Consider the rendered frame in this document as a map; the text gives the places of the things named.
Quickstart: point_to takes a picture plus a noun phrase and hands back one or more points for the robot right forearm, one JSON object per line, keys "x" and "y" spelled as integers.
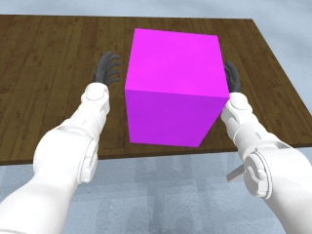
{"x": 244, "y": 129}

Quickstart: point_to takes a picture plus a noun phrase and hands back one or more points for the left robot upper arm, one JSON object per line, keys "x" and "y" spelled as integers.
{"x": 64, "y": 160}

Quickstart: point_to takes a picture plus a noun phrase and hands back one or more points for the carton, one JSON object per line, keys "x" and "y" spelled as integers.
{"x": 175, "y": 87}

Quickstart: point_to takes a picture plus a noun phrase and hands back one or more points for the right robot hand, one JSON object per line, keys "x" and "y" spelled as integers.
{"x": 232, "y": 77}

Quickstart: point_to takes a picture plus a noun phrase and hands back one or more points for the left robot hand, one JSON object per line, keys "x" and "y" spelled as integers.
{"x": 102, "y": 74}

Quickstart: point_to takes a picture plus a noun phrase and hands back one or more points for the right robot upper arm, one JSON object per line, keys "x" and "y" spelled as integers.
{"x": 282, "y": 178}

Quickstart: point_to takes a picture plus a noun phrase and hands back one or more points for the robot left forearm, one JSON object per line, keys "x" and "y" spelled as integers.
{"x": 89, "y": 118}

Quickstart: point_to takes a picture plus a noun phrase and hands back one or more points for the table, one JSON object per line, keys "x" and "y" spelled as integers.
{"x": 47, "y": 62}

